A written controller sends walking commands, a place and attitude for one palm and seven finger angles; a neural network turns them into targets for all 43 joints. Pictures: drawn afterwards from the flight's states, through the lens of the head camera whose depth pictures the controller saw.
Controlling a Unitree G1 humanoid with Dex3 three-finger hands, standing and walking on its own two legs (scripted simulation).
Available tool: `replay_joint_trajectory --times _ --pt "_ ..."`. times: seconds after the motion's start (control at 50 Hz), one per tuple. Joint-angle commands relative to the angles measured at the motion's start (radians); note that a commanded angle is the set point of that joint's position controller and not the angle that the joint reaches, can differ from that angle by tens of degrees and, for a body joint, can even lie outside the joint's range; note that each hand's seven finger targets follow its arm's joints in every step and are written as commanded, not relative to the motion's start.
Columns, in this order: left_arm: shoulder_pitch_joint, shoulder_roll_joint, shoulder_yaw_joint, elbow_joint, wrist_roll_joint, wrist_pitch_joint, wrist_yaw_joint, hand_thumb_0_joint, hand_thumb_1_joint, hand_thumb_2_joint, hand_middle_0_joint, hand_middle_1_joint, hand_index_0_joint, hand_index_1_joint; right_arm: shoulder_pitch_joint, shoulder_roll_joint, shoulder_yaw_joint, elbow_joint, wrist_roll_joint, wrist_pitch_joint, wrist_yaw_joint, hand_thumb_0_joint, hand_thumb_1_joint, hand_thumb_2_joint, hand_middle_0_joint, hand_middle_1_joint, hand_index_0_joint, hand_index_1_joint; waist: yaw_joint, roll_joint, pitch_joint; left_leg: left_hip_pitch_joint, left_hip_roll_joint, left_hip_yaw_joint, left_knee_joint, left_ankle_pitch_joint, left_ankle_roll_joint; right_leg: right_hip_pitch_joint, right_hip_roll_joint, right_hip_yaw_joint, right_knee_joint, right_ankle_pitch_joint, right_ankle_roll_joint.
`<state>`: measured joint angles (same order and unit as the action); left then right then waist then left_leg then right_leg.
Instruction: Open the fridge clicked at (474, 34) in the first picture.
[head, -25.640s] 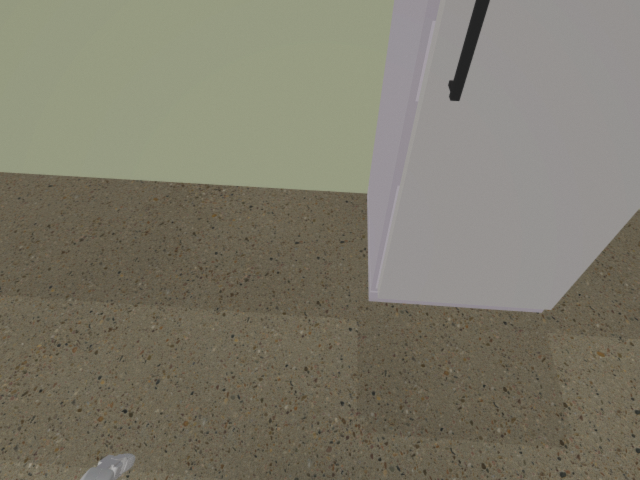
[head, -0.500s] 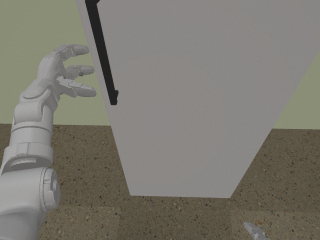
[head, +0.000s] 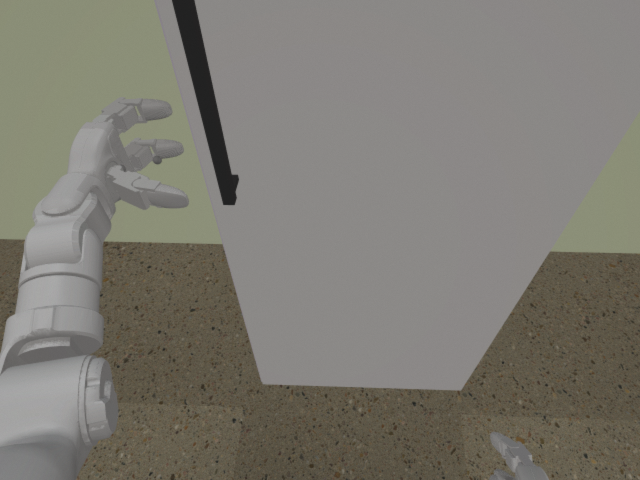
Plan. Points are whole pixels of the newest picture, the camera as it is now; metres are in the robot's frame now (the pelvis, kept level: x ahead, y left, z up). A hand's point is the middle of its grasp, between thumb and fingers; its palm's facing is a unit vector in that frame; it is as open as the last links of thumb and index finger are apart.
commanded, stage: move the hooked fingers beside the handle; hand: left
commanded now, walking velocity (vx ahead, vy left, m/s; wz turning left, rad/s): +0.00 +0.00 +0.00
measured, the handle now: (214, 109) +0.49 +0.17 +0.24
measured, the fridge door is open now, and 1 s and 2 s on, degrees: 0 0 0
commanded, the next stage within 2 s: none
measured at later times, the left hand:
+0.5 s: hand (159, 145) +0.43 +0.22 +0.22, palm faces +0.06 -1.00 -0.01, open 14.0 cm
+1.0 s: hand (173, 139) +0.41 +0.19 +0.24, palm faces -0.01 -1.00 +0.00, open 14.0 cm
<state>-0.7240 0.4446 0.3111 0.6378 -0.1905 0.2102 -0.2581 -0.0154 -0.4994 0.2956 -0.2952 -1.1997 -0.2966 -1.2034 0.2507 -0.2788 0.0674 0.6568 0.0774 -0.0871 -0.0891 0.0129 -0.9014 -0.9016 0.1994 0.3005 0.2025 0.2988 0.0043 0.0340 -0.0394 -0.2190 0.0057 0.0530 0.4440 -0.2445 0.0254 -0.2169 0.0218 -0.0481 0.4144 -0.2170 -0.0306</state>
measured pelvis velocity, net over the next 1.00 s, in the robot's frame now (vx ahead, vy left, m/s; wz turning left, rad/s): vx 0.00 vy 0.00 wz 0.01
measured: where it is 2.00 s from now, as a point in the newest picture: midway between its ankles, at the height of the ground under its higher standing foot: outside the picture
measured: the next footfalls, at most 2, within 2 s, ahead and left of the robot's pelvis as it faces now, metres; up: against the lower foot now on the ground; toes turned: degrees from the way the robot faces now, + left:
none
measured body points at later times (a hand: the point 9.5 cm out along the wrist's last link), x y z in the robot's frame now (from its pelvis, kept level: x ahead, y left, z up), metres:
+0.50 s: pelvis +0.01 +0.00 +0.00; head +0.00 -0.01 +0.45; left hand +0.42 +0.27 +0.23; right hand +0.14 -0.24 -0.10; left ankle -0.01 +0.10 -0.74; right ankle +0.00 -0.10 -0.74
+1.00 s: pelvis +0.00 +0.00 +0.00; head -0.01 -0.01 +0.45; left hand +0.40 +0.25 +0.25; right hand +0.16 -0.24 -0.10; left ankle -0.01 +0.10 -0.74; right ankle +0.00 -0.10 -0.74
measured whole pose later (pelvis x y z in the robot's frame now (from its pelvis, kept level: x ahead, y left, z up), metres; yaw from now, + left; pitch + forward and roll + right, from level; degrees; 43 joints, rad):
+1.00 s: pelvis +0.00 +0.00 +0.00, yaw +1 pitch +0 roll +0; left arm -0.78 0.40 0.26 0.60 -0.21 0.25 -0.25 -0.02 -0.50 0.30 -0.30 -1.20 -0.30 -1.20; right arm 0.22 -0.27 0.08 0.68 0.08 -0.08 -0.09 0.01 -0.90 -0.90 0.20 0.30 0.20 0.30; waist 0.01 0.04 -0.05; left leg -0.20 0.00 0.04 0.44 -0.24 0.02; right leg -0.19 0.02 -0.06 0.41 -0.22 -0.03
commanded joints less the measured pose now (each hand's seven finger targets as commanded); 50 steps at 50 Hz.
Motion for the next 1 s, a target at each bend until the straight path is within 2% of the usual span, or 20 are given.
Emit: replay_joint_trajectory --times 0.0,0.06,0.1,0.14,0.2,0.24,0.26,0.28,0.34,0.4,0.48,0.54,0.56,0.58,0.72,0.76,0.82,0.86,0.94,0.98 --pt "-0.616 0.313 0.078 -0.277 -0.030 -0.116 -0.007 0.000 -0.500 0.300 -0.300 -1.200 -0.300 -1.200 -0.079 -0.129 -0.043 -0.125 -0.001 -0.060 -0.023 0.000 -0.900 -0.900 0.200 0.300 0.200 0.300 -0.015 0.047 -0.350 0.172 0.007 -0.062 -0.027 0.264 0.023 0.087 -0.021 0.052 -0.032 0.286 -0.013" --pt "-0.563 0.270 0.031 -0.117 -0.004 -0.050 -0.006 0.000 -0.500 0.300 -0.300 -1.200 -0.300 -1.200 -0.075 -0.129 -0.037 -0.102 0.003 -0.048 -0.024 0.000 -0.900 -0.900 0.200 0.300 0.200 0.300 -0.027 0.071 -0.220 0.101 0.007 -0.063 -0.040 0.193 0.022 0.027 -0.028 0.046 -0.051 0.214 -0.011" --pt "-0.503 0.261 0.026 -0.023 0.002 -0.011 -0.011 0.000 -0.500 0.300 -0.300 -1.200 -0.300 -1.200 -0.057 -0.139 -0.038 -0.097 0.004 -0.037 -0.023 0.000 -0.900 -0.900 0.200 0.300 0.200 0.300 -0.024 0.011 -0.181 0.060 0.011 -0.070 -0.050 0.170 0.019 0.019 -0.030 0.035 -0.052 0.194 -0.011" --pt "-0.485 0.229 0.006 -0.030 -0.006 -0.009 -0.025 0.000 -0.500 0.300 -0.300 -1.200 -0.300 -1.200 -0.051 -0.141 -0.048 -0.113 0.004 -0.036 -0.020 0.000 -0.900 -0.900 0.200 0.300 0.200 0.300 -0.020 -0.022 -0.229 0.087 0.012 -0.065 -0.036 0.220 0.022 0.039 -0.030 0.032 -0.039 0.248 -0.012" --pt "-0.568 0.191 -0.025 -0.165 -0.028 -0.051 -0.037 0.000 -0.500 0.300 -0.300 -1.200 -0.300 -1.200 -0.058 -0.133 -0.050 -0.133 0.003 -0.049 -0.015 0.000 -0.900 -0.900 0.200 0.300 0.200 0.300 -0.027 -0.010 -0.334 0.160 0.012 -0.074 -0.016 0.292 0.020 0.052 -0.024 0.036 -0.021 0.306 -0.014" --pt "-0.569 0.246 0.024 -0.222 -0.043 -0.091 -0.032 0.000 -0.500 0.300 -0.300 -1.200 -0.300 -1.200 -0.053 -0.136 -0.053 -0.134 0.000 -0.054 -0.015 0.000 -0.900 -0.900 0.200 0.300 0.200 0.300 -0.018 -0.038 -0.367 0.175 0.014 -0.075 -0.011 0.317 0.020 0.077 -0.019 0.037 -0.017 0.323 -0.014" --pt "-0.594 0.282 0.060 -0.276 -0.047 -0.107 -0.026 0.000 -0.500 0.300 -0.300 -1.200 -0.300 -1.200 -0.060 -0.136 -0.053 -0.138 -0.001 -0.057 -0.013 0.000 -0.900 -0.900 0.200 0.300 0.200 0.300 -0.009 -0.016 -0.396 0.192 0.012 -0.077 -0.011 0.328 0.019 0.089 -0.018 0.041 -0.013 0.335 -0.015" --pt "-0.603 0.256 0.047 -0.286 -0.049 -0.111 -0.023 0.000 -0.500 0.300 -0.300 -1.200 -0.300 -1.200 -0.067 -0.132 -0.050 -0.138 -0.002 -0.061 -0.012 0.000 -0.900 -0.900 0.200 0.300 0.200 0.300 -0.010 -0.010 -0.401 0.198 0.010 -0.077 -0.011 0.337 0.018 0.091 -0.017 0.040 -0.008 0.339 -0.015" --pt "-0.534 0.330 0.111 -0.235 -0.027 -0.093 0.008 0.000 -0.500 0.300 -0.300 -1.200 -0.300 -1.200 -0.064 -0.135 -0.048 -0.124 -0.004 -0.052 -0.008 0.000 -0.900 -0.900 0.200 0.300 0.200 0.300 0.008 -0.014 -0.335 0.144 0.012 -0.068 -0.018 0.314 0.019 0.097 -0.021 0.040 -0.016 0.317 -0.014" --pt "-0.507 0.273 0.063 -0.180 0.003 -0.045 0.024 0.000 -0.500 0.300 -0.300 -1.200 -0.300 -1.200 -0.070 -0.129 -0.044 -0.118 -0.002 -0.037 -0.005 0.000 -0.900 -0.900 0.200 0.300 0.200 0.300 0.003 0.041 -0.246 0.096 0.012 -0.063 -0.038 0.278 0.015 0.071 -0.026 0.036 -0.024 0.286 -0.015" --pt "-0.442 0.247 0.050 -0.232 -0.002 -0.021 0.008 0.000 -0.500 0.300 -0.300 -1.200 -0.300 -1.200 -0.076 -0.129 -0.052 -0.143 0.000 -0.028 -0.002 0.000 -0.900 -0.900 0.200 0.300 0.200 0.300 0.012 0.041 -0.315 0.137 0.016 -0.059 -0.025 0.352 0.014 0.105 -0.025 0.036 -0.012 0.347 -0.018" --pt "-0.456 0.212 0.030 -0.323 -0.036 -0.044 -0.013 0.000 -0.500 0.300 -0.300 -1.200 -0.300 -1.200 -0.083 -0.128 -0.057 -0.157 0.000 -0.037 -0.004 0.000 -0.900 -0.900 0.200 0.300 0.200 0.300 0.001 -0.036 -0.350 0.180 0.020 -0.061 -0.019 0.374 0.020 0.116 -0.018 0.033 -0.014 0.370 -0.013" --pt "-0.438 0.252 0.073 -0.333 -0.046 -0.044 -0.015 0.000 -0.500 0.300 -0.300 -1.200 -0.300 -1.200 -0.090 -0.130 -0.056 -0.156 0.001 -0.039 -0.005 0.000 -0.900 -0.900 0.200 0.300 0.200 0.300 0.012 -0.028 -0.346 0.172 0.018 -0.061 -0.021 0.359 0.022 0.119 -0.018 0.037 -0.016 0.367 -0.013" --pt "-0.464 0.240 0.059 -0.353 -0.048 -0.046 -0.018 0.000 -0.500 0.300 -0.300 -1.200 -0.300 -1.200 -0.095 -0.130 -0.053 -0.153 0.002 -0.039 -0.007 0.000 -0.900 -0.900 0.200 0.300 0.200 0.300 0.004 -0.030 -0.344 0.177 0.016 -0.060 -0.024 0.354 0.021 0.117 -0.018 0.038 -0.016 0.366 -0.012" --pt "-0.518 0.226 0.020 -0.221 -0.012 0.017 0.022 0.000 -0.500 0.300 -0.300 -1.200 -0.300 -1.200 -0.102 -0.127 -0.041 -0.116 0.003 -0.026 -0.021 0.000 -0.900 -0.900 0.200 0.300 0.200 0.300 -0.022 0.021 -0.181 0.100 0.012 -0.070 -0.049 0.179 0.019 0.015 -0.026 0.037 -0.057 0.178 -0.010" --pt "-0.578 0.208 -0.013 -0.275 -0.003 0.002 0.028 0.000 -0.500 0.300 -0.300 -1.200 -0.300 -1.200 -0.109 -0.123 -0.042 -0.125 0.003 -0.029 -0.021 0.000 -0.900 -0.900 0.200 0.300 0.200 0.300 -0.027 0.074 -0.242 0.139 0.008 -0.072 -0.041 0.211 0.018 0.029 -0.029 0.040 -0.051 0.199 -0.014" --pt "-0.623 0.186 -0.027 -0.360 -0.018 -0.040 0.023 0.000 -0.500 0.300 -0.300 -1.200 -0.300 -1.200 -0.110 -0.120 -0.043 -0.134 -0.001 -0.043 -0.019 0.000 -0.900 -0.900 0.200 0.300 0.200 0.300 -0.025 0.076 -0.364 0.224 0.009 -0.083 -0.023 0.305 0.010 0.059 -0.021 0.038 -0.032 0.276 -0.020" --pt "-0.597 0.185 -0.013 -0.362 -0.036 -0.058 0.016 0.000 -0.500 0.300 -0.300 -1.200 -0.300 -1.200 -0.109 -0.119 -0.043 -0.132 -0.003 -0.051 -0.017 0.000 -0.900 -0.900 0.200 0.300 0.200 0.300 -0.016 0.047 -0.388 0.235 0.012 -0.086 -0.020 0.341 0.007 0.079 -0.018 0.034 -0.026 0.308 -0.020" --pt "-0.467 0.203 0.030 -0.169 -0.035 -0.012 0.019 0.000 -0.500 0.300 -0.300 -1.200 -0.300 -1.200 -0.100 -0.126 -0.041 -0.105 0.000 -0.037 -0.016 0.000 -0.900 -0.900 0.200 0.300 0.200 0.300 0.003 -0.074 -0.257 0.124 0.011 -0.074 -0.044 0.246 0.016 0.075 -0.022 0.028 -0.042 0.257 -0.011" --pt "-0.457 0.201 0.029 -0.116 -0.014 0.021 0.036 0.000 -0.500 0.300 -0.300 -1.200 -0.300 -1.200 -0.100 -0.127 -0.038 -0.103 -0.001 -0.023 -0.012 0.000 -0.900 -0.900 0.200 0.300 0.200 0.300 0.004 -0.043 -0.200 0.079 0.009 -0.072 -0.055 0.210 0.015 0.054 -0.029 0.031 -0.046 0.228 -0.010"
